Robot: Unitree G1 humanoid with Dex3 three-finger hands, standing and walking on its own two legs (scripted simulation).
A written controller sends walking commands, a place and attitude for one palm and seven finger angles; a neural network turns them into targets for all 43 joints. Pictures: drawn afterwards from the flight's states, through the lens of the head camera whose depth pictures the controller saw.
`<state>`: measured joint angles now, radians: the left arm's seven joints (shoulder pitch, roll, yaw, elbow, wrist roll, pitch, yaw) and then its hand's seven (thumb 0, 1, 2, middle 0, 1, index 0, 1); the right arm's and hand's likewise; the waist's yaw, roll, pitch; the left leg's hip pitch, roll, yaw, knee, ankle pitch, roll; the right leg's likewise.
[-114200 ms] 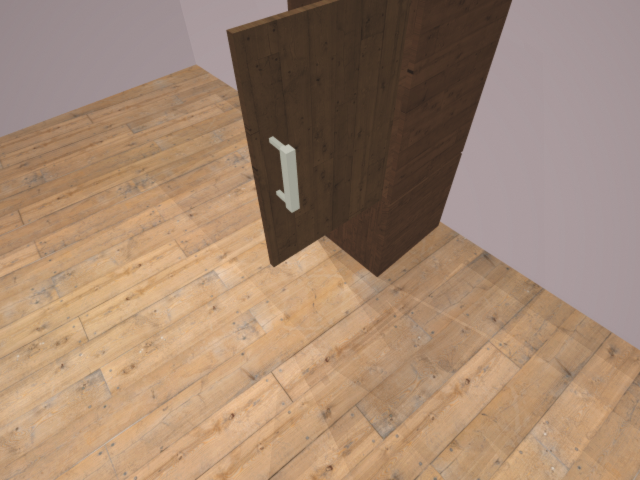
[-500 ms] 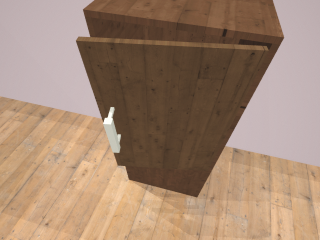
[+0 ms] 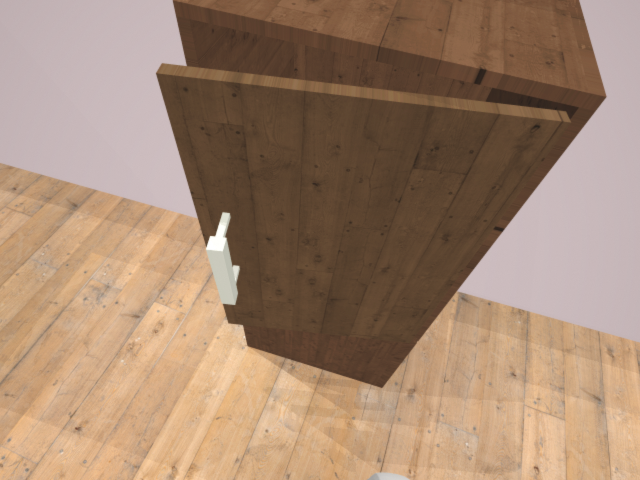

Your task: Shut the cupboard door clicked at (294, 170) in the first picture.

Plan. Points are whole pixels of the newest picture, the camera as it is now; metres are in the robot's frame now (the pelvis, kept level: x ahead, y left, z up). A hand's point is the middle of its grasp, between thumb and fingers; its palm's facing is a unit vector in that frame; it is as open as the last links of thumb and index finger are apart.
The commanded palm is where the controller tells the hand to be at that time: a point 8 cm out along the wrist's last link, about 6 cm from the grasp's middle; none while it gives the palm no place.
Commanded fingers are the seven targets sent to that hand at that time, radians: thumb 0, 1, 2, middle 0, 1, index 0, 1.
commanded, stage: come to a stop and stand still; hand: left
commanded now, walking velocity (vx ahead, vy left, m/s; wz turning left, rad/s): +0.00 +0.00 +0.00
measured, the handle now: (227, 261) +0.40 +0.17 -0.03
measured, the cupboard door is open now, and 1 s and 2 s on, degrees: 11 11 11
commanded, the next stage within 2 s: look again from close up in 0.68 s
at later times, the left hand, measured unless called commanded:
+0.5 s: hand out of the picture -0.03 +0.14 -0.17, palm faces +0.01 -0.98 -0.19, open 7.3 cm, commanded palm none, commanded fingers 0.00 0.90 0.90 -0.20 -0.30 -0.20 -0.30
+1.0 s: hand out of the picture -0.07 +0.13 -0.18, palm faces +0.04 -0.99 -0.16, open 7.4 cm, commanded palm none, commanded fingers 0.00 0.90 0.90 -0.20 -0.30 -0.20 -0.30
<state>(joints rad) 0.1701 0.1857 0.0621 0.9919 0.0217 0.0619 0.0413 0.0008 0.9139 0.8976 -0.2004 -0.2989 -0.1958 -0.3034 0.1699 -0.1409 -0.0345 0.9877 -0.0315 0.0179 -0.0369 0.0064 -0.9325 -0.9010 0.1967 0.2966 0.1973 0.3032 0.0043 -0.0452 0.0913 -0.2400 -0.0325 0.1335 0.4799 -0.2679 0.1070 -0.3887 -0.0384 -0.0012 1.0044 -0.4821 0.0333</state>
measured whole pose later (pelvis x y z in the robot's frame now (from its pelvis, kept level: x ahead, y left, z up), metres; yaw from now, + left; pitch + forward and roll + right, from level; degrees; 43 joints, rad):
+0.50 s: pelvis -0.04 -0.03 +0.01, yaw -1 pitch -2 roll +0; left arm 0.28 0.15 0.01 1.10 0.01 0.02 0.04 0.00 0.92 0.90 -0.20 -0.30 -0.20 -0.30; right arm 0.30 -0.14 -0.01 1.14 -0.02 0.02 -0.02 0.00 -0.92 -0.90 0.19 0.30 0.19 0.30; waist -0.02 -0.02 0.02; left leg -0.19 -0.02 0.14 0.38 -0.17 0.06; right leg -0.11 -0.02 -0.04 0.41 -0.28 0.00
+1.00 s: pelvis -0.05 -0.02 +0.00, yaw +1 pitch -2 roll -1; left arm 0.35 0.11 -0.02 1.10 0.01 -0.02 0.05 0.00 0.91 0.90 -0.20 -0.30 -0.20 -0.30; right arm 0.31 -0.14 0.00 1.10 -0.02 -0.01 -0.02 0.03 -0.93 -0.90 0.19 0.30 0.20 0.30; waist -0.02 0.01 0.01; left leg -0.26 -0.01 0.11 0.52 -0.22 0.07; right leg -0.14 -0.02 -0.07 0.49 -0.32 0.00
